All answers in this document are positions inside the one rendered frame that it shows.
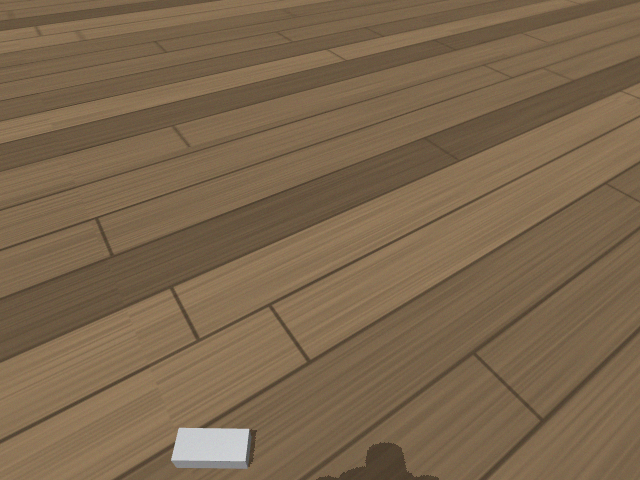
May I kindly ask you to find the carton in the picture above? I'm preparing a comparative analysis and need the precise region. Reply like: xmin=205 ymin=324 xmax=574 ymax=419
xmin=171 ymin=428 xmax=251 ymax=469

